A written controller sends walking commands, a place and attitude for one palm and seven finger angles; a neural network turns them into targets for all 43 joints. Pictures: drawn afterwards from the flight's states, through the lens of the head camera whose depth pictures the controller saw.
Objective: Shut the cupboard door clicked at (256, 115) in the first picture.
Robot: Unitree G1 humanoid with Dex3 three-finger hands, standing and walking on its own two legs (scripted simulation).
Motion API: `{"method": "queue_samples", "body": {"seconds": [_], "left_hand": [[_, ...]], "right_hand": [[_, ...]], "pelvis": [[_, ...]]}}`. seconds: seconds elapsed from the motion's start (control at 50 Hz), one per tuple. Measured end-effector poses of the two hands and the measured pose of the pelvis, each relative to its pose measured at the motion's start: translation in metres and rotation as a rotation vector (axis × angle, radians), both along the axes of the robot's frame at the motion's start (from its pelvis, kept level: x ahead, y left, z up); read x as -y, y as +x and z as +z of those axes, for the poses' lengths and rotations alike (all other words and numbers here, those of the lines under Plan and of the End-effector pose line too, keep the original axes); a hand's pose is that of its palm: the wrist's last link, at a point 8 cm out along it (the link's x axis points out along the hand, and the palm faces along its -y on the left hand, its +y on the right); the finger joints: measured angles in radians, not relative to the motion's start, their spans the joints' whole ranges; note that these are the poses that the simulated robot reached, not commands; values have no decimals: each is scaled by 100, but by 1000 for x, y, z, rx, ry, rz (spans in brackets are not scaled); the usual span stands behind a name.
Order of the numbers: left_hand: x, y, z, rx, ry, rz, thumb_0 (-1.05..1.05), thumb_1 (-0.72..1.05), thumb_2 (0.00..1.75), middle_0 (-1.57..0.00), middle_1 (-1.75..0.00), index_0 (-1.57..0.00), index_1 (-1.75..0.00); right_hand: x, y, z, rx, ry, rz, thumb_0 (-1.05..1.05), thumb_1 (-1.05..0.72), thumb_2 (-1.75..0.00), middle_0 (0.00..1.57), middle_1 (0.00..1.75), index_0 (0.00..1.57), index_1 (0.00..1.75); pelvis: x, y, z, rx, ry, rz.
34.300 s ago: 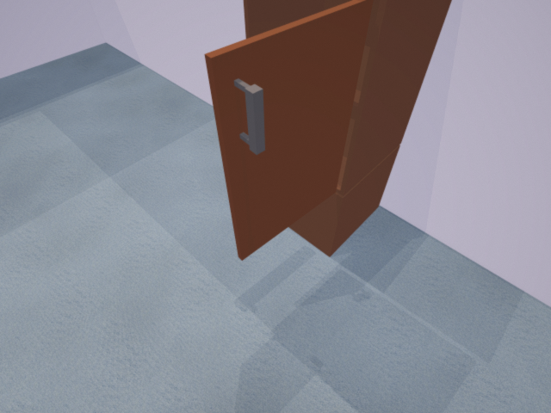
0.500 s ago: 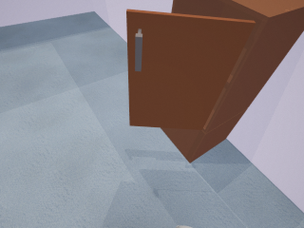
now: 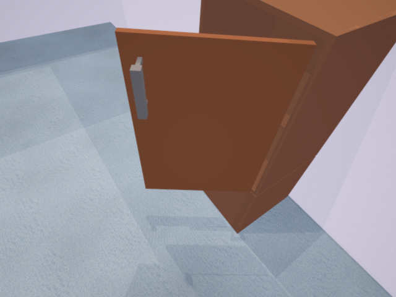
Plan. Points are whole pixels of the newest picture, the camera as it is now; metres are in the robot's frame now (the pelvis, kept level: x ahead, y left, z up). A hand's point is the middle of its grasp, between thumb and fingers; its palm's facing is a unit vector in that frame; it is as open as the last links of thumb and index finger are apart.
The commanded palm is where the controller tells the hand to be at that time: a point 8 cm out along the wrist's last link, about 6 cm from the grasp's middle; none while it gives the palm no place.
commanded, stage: come to a stop and stand still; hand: left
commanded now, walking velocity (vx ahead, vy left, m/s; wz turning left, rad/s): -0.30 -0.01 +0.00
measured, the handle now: (141, 88) +0.51 +0.16 +0.14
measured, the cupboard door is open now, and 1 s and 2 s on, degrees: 55 55 55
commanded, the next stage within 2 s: look again from close up in 1.08 s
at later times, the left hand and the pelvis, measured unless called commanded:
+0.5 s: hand out of the picture +0.08 +0.17 -0.16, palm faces +0.05 -0.97 -0.24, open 7.3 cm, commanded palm none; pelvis +0.02 -0.02 +0.01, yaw +1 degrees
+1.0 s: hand out of the picture +0.02 +0.23 -0.15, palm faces -0.05 -0.96 -0.27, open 7.3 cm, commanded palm none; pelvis -0.02 +0.04 +0.01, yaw -3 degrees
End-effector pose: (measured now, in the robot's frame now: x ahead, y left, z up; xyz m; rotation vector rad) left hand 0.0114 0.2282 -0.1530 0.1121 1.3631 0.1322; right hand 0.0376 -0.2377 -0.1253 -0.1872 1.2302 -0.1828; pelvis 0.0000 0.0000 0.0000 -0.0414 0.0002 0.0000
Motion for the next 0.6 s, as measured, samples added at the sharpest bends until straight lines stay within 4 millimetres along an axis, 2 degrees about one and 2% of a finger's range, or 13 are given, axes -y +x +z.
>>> {"method": "queue_samples", "body": {"seconds": [0.06,0.12,0.26,0.36,0.42,0.5,0.6], "left_hand": [[5,6,-5,-45,-4,3,0,92,90,-20,-30,-20,-30],[13,18,2,-50,0,10,0,92,90,-20,-30,-20,-30],[26,48,14,19,58,3,0,92,90,-20,-30,-20,-30],[28,60,24,52,83,0,0,91,90,-20,-30,-20,-30],[23,61,28,60,89,4,0,91,90,-20,-30,-20,-30],[8,56,27,61,92,9,0,91,90,-20,-30,-21,-30],[-21,49,15,84,112,-4,0,91,90,-20,-30,-21,-30]], "right_hand": [[-7,24,0,22,-1,11,0,-91,-90,19,29,19,30],[-3,38,1,12,-5,11,0,-93,-90,20,29,20,30],[24,56,-11,-33,35,-9,0,-92,-90,20,30,20,30],[39,62,-9,-51,25,-12,0,-92,-90,20,29,20,30],[40,64,-4,-52,11,-1,0,-91,-90,20,29,19,30],[33,68,4,-33,-5,20,0,-91,-90,19,29,19,30],[15,68,4,72,-27,24,0,-91,-90,19,29,19,30]], "pelvis": [[3,14,-1,4,25,-12],[8,23,4,8,32,-8],[30,34,3,6,51,2],[33,34,7,-2,62,8],[29,31,11,-4,69,9],[20,25,12,-7,68,10],[-3,18,-1,8,38,7]]}}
